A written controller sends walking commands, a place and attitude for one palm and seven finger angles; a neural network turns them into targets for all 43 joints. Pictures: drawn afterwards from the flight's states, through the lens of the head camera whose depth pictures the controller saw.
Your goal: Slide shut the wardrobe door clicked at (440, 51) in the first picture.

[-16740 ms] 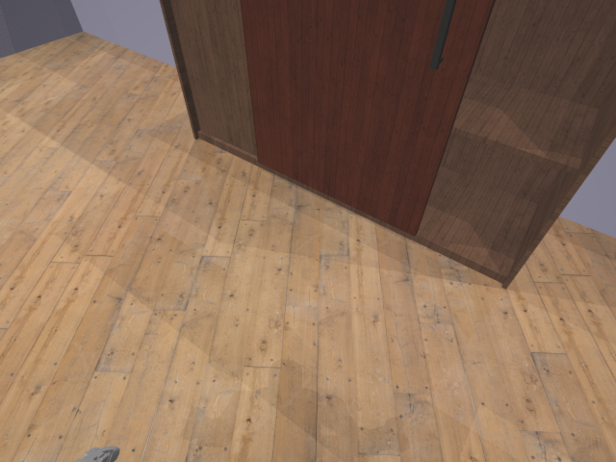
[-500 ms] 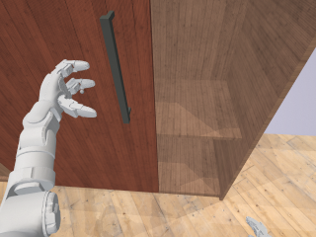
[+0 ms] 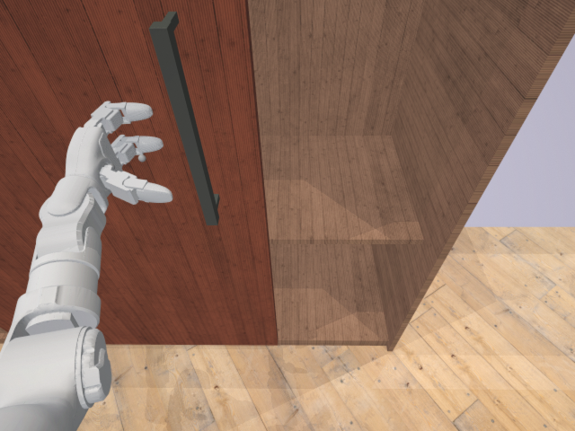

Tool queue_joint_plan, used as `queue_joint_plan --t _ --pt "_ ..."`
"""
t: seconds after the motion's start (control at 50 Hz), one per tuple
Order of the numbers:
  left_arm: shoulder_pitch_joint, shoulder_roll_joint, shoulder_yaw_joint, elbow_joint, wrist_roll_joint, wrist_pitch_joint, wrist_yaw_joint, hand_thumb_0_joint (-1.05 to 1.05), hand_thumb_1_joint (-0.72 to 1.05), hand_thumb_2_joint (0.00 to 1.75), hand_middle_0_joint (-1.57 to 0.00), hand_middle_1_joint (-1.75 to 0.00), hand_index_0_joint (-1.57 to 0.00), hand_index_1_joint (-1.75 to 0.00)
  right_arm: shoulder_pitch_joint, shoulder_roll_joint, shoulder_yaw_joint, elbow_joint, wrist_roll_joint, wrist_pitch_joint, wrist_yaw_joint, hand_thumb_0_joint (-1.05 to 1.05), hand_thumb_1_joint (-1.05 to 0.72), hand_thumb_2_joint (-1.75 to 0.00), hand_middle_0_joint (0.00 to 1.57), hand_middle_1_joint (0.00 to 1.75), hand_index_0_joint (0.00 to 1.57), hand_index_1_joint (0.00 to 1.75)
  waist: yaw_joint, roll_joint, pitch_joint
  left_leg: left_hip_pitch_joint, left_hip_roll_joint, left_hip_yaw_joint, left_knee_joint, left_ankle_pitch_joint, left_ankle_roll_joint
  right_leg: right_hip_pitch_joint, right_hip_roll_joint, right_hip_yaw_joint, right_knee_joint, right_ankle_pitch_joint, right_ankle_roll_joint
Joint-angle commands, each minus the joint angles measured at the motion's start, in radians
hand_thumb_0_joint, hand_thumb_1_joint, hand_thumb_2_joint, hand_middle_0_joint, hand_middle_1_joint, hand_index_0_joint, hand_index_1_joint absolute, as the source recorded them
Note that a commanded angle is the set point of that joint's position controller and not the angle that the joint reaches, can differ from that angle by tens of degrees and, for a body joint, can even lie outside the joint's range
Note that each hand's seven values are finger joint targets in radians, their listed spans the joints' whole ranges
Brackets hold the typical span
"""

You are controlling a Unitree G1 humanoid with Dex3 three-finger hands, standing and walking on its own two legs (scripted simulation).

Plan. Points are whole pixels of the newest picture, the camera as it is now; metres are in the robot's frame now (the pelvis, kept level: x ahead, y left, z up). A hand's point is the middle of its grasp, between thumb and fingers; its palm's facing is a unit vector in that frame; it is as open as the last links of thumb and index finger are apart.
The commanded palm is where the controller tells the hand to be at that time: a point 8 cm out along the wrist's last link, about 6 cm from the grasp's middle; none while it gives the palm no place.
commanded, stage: move the hooked fingers beside the handle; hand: left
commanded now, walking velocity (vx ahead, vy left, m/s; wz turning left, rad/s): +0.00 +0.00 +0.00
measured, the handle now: (195, 138) +0.49 +0.14 +0.17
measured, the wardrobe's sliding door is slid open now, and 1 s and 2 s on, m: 0.39 0.39 0.39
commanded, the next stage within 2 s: feel for the door with the fingertips in 0.54 s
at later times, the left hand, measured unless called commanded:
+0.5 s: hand (142, 157) +0.43 +0.20 +0.18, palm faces +0.03 -1.00 -0.01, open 14.0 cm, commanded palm +0.41 +0.25 +0.17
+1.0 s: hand (170, 160) +0.43 +0.16 +0.17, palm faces +0.00 -1.00 +0.00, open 14.0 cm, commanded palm +0.40 +0.21 +0.17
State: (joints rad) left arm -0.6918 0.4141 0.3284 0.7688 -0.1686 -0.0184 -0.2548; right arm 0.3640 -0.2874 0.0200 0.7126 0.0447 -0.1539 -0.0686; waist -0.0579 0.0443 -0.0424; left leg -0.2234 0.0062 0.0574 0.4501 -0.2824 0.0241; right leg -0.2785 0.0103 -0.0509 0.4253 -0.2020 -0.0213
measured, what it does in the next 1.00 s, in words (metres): stands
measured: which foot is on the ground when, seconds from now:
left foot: down 0.00-1.00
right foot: down 0.00-1.00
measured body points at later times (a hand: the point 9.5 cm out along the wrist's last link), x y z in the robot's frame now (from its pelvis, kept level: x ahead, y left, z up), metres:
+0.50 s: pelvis +0.00 +0.00 +0.00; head +0.01 -0.01 +0.45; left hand +0.42 +0.25 +0.18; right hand +0.10 -0.26 -0.11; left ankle -0.03 +0.10 -0.74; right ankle +0.01 -0.11 -0.74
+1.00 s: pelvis +0.00 +0.00 +0.00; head +0.01 -0.01 +0.45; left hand +0.42 +0.22 +0.18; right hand +0.10 -0.25 -0.11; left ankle -0.03 +0.10 -0.74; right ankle +0.01 -0.11 -0.74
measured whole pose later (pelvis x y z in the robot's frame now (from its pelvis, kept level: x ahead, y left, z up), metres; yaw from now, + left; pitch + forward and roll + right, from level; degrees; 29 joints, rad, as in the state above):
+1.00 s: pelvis +0.00 +0.00 +0.00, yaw +0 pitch +3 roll -1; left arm -0.69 0.29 0.25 0.70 -0.16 0.02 -0.16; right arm 0.31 -0.26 0.03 0.72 0.04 -0.14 -0.05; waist -0.04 0.05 -0.05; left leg -0.21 0.00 0.05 0.45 -0.29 0.03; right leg -0.26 0.00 -0.05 0.42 -0.21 -0.01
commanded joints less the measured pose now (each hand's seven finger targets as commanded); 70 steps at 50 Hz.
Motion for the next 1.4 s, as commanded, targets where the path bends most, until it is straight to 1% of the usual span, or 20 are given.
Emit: queue_joint_plan --t 0.0,0.04,0.08,0.14,0.18,0.32,0.38,0.48,0.58,0.72,0.8,0.88,0.98,1.0,1.04,1.06,1.28,1.32,1.34,1.38 --pt "-0.484 0.221 0.033 -0.244 -0.032 -0.066 -0.002 0.0 -0.5 0.3 -0.3 -1.2 -0.3 -1.2 -0.038 -0.134 -0.046 -0.117 0.006 -0.046 -0.005 0.0 -0.9 -0.9 0.2 0.3 0.2 0.3 0.008 -0.022 -0.284 0.09 0.011 -0.065 -0.043 0.32 0.009 0.144 -0.009 0.031 -0.018 0.302 -0.014" --pt "-0.454 0.273 0.07 -0.235 -0.015 -0.057 0.011 0.0 -0.5 0.3 -0.3 -1.2 -0.3 -1.2 -0.038 -0.14 -0.045 -0.115 0.004 -0.04 -0.004 0.0 -0.9 -0.9 0.2 0.3 0.2 0.3 0.025 -0.007 -0.282 0.072 0.009 -0.061 -0.046 0.31 0.009 0.155 -0.011 0.032 -0.017 0.291 -0.017" --pt "-0.455 0.206 0.021 -0.248 -0.015 -0.051 0.014 0.0 -0.5 0.3 -0.3 -1.2 -0.3 -1.2 -0.05 -0.128 -0.041 -0.123 0.006 -0.04 0.0 0.0 -0.9 -0.9 0.2 0.3 0.2 0.3 0.017 0.012 -0.26 0.075 0.008 -0.06 -0.05 0.299 0.008 0.142 -0.013 0.031 -0.02 0.284 -0.017" --pt "-0.477 0.228 0.034 -0.218 -0.015 -0.052 0.021 0.0 -0.5 0.3 -0.3 -1.2 -0.3 -1.2 -0.047 -0.136 -0.043 -0.116 0.006 -0.035 -0.004 0.0 -0.9 -0.9 0.2 0.3 0.2 0.3 0.009 -0.046 -0.248 0.057 0.012 -0.06 -0.05 0.263 0.012 0.135 -0.011 0.03 -0.025 0.257 -0.015" --pt "-0.509 0.264 0.063 -0.245 -0.015 -0.063 0.023 0.0 -0.5 0.3 -0.3 -1.2 -0.3 -1.2 -0.049 -0.133 -0.041 -0.121 0.003 -0.038 -0.006 0.0 -0.9 -0.9 0.2 0.3 0.2 0.3 0.015 -0.022 -0.285 0.065 0.007 -0.062 -0.049 0.273 0.012 0.16 -0.014 0.037 -0.018 0.275 -0.016" --pt "-0.519 0.188 -0.004 -0.207 -0.02 -0.066 0.005 0.0 -0.5 0.3 -0.3 -1.2 -0.3 -1.2 -0.057 -0.125 -0.035 -0.12 0.008 -0.039 -0.008 0.0 -0.9 -0.9 0.2 0.3 0.2 0.3 0.0 0.004 -0.271 0.089 0.009 -0.066 -0.039 0.295 0.008 0.126 -0.013 0.033 -0.014 0.28 -0.018" --pt "-0.526 0.212 0.018 -0.18 -0.019 -0.06 0.01 0.0 -0.5 0.3 -0.3 -1.2 -0.3 -1.2 -0.049 -0.131 -0.036 -0.113 0.005 -0.037 -0.008 0.0 -0.9 -0.9 0.2 0.3 0.2 0.3 -0.002 -0.035 -0.271 0.07 0.008 -0.063 -0.036 0.285 0.01 0.132 -0.014 0.034 -0.013 0.286 -0.015" --pt "-0.527 0.215 0.015 -0.217 -0.011 -0.077 0.011 0.0 -0.5 0.3 -0.3 -1.2 -0.3 -1.2 -0.051 -0.128 -0.037 -0.124 0.004 -0.033 -0.003 0.0 -0.9 -0.9 0.2 0.3 0.2 0.3 0.006 0.003 -0.303 0.083 0.007 -0.064 -0.032 0.311 0.008 0.147 -0.015 0.035 -0.004 0.303 -0.018" --pt "-0.508 0.25 0.047 -0.21 -0.017 -0.075 0.009 0.0 -0.5 0.3 -0.3 -1.2 -0.3 -1.2 -0.051 -0.131 -0.038 -0.122 0.005 -0.029 -0.006 0.0 -0.9 -0.9 0.2 0.3 0.2 0.3 0.009 -0.02 -0.285 0.066 0.01 -0.064 -0.036 0.307 0.009 0.155 -0.014 0.035 -0.007 0.306 -0.016" --pt "-0.513 0.173 -0.009 -0.286 -0.028 -0.07 0.006 0.0 -0.5 0.3 -0.3 -1.2 -0.3 -1.2 -0.05 -0.125 -0.044 -0.124 0.005 -0.037 -0.001 0.0 -0.9 -0.9 0.2 0.3 0.2 0.3 0.001 0.013 -0.324 0.125 0.013 -0.074 -0.029 0.362 0.004 0.14 -0.008 0.029 -0.008 0.318 -0.018" --pt "-0.498 0.088 -0.06 -0.279 -0.033 -0.046 0.032 0.0 -0.5 0.3 -0.3 -1.2 -0.3 -1.2 -0.059 -0.119 -0.043 -0.112 0.005 -0.039 0.006 0.0 -0.9 -0.9 0.2 0.3 0.2 0.3 -0.003 -0.007 -0.28 0.124 0.017 -0.078 -0.033 0.361 -0.002 0.109 -0.005 0.018 -0.013 0.297 -0.017" --pt "-0.462 0.12 -0.015 -0.288 -0.016 -0.033 0.081 0.0 -0.5 0.3 -0.3 -1.2 -0.3 -1.2 -0.067 -0.117 -0.042 -0.11 0.001 -0.03 0.012 0.0 -0.9 -0.9 0.2 0.3 0.2 0.3 0.022 -0.041 -0.293 0.1 0.015 -0.073 -0.041 0.357 -0.001 0.149 -0.008 0.02 -0.01 0.306 -0.017" --pt "-0.485 0.078 -0.044 -0.346 -0.001 -0.047 0.119 0.0 -0.5 0.3 -0.3 -1.2 -0.3 -1.2 -0.09 -0.101 -0.038 -0.123 -0.002 -0.023 0.016 0.0 -0.9 -0.9 0.2 0.3 0.2 0.3 0.025 -0.029 -0.303 0.111 0.013 -0.063 -0.046 0.365 0.002 0.173 -0.01 0.027 -0.009 0.328 -0.017" --pt "-0.476 0.116 -0.01 -0.331 0.001 -0.045 0.125 0.0 -0.5 0.3 -0.3 -1.2 -0.3 -1.2 -0.089 -0.103 -0.039 -0.118 -0.002 -0.019 0.012 0.0 -0.9 -0.9 0.2 0.3 0.2 0.3 0.029 -0.046 -0.317 0.109 0.014 -0.06 -0.045 0.36 0.003 0.188 -0.01 0.031 -0.01 0.334 -0.016" --pt "-0.479 0.158 0.013 -0.281 0.012 -0.04 0.131 0.0 -0.5 0.3 -0.3 -1.2 -0.3 -1.2 -0.09 -0.107 -0.034 -0.111 -0.002 -0.008 0.006 0.0 -0.9 -0.9 0.2 0.3 0.2 0.3 0.026 -0.059 -0.267 0.067 0.012 -0.051 -0.055 0.3 0.006 0.185 -0.013 0.034 -0.021 0.298 -0.013" --pt "-0.496 0.129 -0.01 -0.275 0.014 -0.04 0.131 0.0 -0.5 0.3 -0.3 -1.2 -0.3 -1.2 -0.094 -0.101 -0.028 -0.115 -0.002 -0.009 0.006 0.0 -0.9 -0.9 0.2 0.3 0.2 0.3 0.02 -0.042 -0.245 0.059 0.009 -0.053 -0.061 0.285 0.007 0.177 -0.014 0.035 -0.022 0.289 -0.015" --pt "-0.596 0.057 -0.072 -0.171 0.007 -0.063 0.113 0.0 -0.5 0.3 -0.3 -1.2 -0.3 -1.2 -0.067 -0.102 -0.033 -0.089 0.002 -0.023 0.004 0.0 -0.9 -0.9 0.2 0.3 0.2 0.3 -0.007 -0.039 -0.27 0.085 0.006 -0.052 -0.045 0.277 0.008 0.14 -0.011 0.036 -0.023 0.285 -0.014" --pt "-0.6 0.102 -0.031 -0.128 0.01 -0.066 0.12 0.0 -0.5 0.3 -0.3 -1.2 -0.3 -1.2 -0.052 -0.11 -0.035 -0.081 0.0 -0.021 0.004 0.0 -0.9 -0.9 0.2 0.3 0.2 0.3 -0.006 -0.095 -0.262 0.052 0.004 -0.052 -0.046 0.255 0.012 0.148 -0.012 0.037 -0.023 0.279 -0.01" --pt "-0.594 0.139 -0.009 -0.118 0.017 -0.074 0.125 0.0 -0.5 0.3 -0.3 -1.2 -0.3 -1.2 -0.05 -0.114 -0.036 -0.079 -0.001 -0.017 0.003 0.0 -0.9 -0.9 0.2 0.3 0.2 0.3 0.002 -0.082 -0.261 0.039 0.004 -0.048 -0.047 0.247 0.012 0.156 -0.014 0.041 -0.024 0.27 -0.011" --pt "-0.611 0.116 -0.034 -0.141 0.025 -0.091 0.121 0.0 -0.5 0.3 -0.3 -1.2 -0.3 -1.2 -0.052 -0.106 -0.033 -0.09 -0.001 -0.019 0.007 0.0 -0.9 -0.9 0.2 0.3 0.2 0.3 0.003 -0.035 -0.279 0.048 0.001 -0.047 -0.048 0.258 0.012 0.166 -0.015 0.044 -0.016 0.285 -0.015"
